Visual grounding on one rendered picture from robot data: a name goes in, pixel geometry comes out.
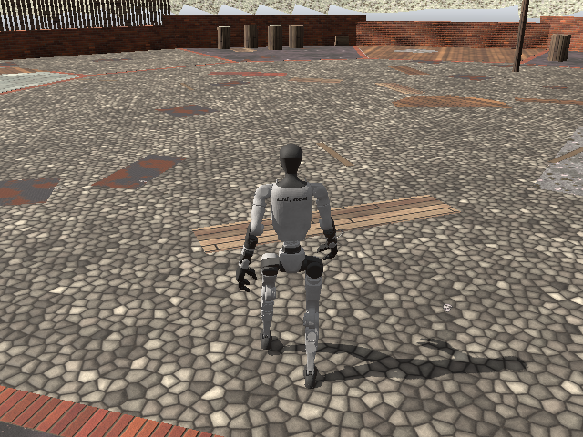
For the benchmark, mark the robot left forearm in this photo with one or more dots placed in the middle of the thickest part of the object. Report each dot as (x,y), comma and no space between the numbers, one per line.
(248,249)

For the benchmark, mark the left robot hand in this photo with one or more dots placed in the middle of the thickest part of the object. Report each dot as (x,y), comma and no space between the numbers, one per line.
(240,273)

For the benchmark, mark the robot right thigh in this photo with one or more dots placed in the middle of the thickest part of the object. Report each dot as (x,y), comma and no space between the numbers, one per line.
(313,284)

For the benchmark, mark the robot right forearm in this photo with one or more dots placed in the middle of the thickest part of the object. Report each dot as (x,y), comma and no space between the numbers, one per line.
(330,236)

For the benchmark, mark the robot right upper arm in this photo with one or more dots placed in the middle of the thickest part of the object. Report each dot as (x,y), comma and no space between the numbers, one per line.
(323,204)

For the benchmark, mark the right robot hand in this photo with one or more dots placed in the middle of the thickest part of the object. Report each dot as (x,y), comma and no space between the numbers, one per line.
(331,255)

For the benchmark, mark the robot left upper arm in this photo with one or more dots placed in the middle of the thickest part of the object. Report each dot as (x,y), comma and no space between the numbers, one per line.
(258,209)

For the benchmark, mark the robot right shin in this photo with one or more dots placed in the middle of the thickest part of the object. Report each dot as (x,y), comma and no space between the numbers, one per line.
(311,344)

